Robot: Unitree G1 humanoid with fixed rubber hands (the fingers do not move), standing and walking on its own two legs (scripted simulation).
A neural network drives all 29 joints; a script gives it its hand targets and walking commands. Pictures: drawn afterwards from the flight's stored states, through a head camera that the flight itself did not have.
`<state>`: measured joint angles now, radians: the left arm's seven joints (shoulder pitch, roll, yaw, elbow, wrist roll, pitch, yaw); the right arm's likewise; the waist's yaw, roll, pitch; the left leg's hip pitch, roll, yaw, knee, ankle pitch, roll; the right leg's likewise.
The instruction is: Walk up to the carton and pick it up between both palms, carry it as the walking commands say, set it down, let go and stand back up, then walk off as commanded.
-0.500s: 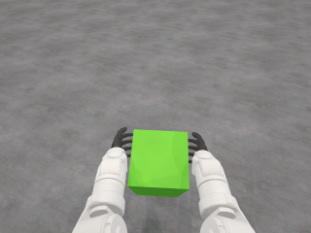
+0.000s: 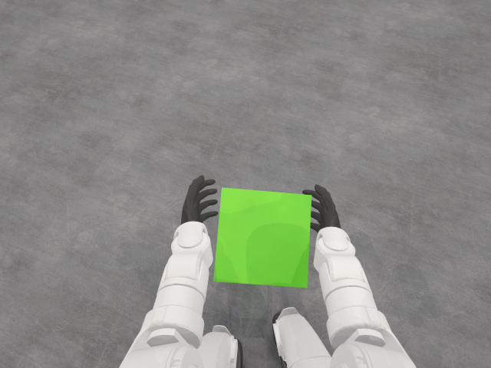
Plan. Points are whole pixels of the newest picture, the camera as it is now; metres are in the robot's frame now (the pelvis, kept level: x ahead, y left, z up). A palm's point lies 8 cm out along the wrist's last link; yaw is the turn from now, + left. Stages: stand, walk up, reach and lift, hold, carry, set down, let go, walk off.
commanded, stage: set down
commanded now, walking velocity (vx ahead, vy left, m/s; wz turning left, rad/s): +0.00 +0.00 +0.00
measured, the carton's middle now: (256, 234) +0.36 -0.03 -0.14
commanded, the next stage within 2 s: none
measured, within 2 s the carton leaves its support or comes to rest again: neither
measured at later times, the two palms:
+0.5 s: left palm (199, 221) +0.39 +0.09 -0.13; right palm (313, 227) +0.37 -0.15 -0.15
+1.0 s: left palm (204, 220) +0.43 +0.09 -0.22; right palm (303, 227) +0.40 -0.15 -0.23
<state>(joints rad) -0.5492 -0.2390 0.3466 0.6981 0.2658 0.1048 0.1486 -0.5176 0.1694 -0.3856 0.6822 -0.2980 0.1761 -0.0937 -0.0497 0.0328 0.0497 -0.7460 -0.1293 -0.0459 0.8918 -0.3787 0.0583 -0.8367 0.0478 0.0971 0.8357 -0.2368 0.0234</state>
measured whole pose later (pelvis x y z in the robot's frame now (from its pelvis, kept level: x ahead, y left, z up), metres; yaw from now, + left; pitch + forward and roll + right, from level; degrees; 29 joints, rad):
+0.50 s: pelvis -0.01 -0.02 -0.07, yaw +0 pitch +25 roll +0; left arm -0.70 -0.14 0.34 0.77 0.19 0.05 0.10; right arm -0.62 0.15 -0.32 0.68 -0.19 0.14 -0.20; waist 0.00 0.03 -0.01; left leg -1.18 -0.11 -0.05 1.27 -0.52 0.03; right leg -1.27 0.09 0.05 1.19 -0.35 0.00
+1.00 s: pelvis -0.03 +0.00 -0.15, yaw +0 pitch +31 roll -1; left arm -0.91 -0.12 0.37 0.77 0.19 0.13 0.14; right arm -0.82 0.10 -0.39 0.70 -0.18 0.19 -0.18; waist -0.03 0.02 -0.01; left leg -1.54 -0.14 -0.01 1.59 -0.60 0.05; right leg -1.63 0.08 0.05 1.49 -0.41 0.03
